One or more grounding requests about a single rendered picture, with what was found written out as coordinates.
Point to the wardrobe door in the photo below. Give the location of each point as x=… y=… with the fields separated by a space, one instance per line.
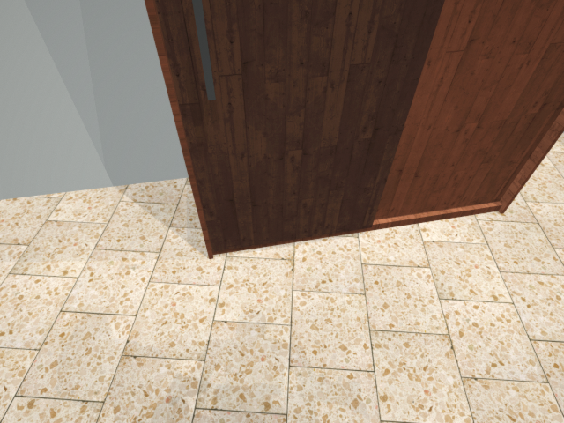
x=311 y=101
x=491 y=87

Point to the handle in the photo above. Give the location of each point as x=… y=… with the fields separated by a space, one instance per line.
x=204 y=50

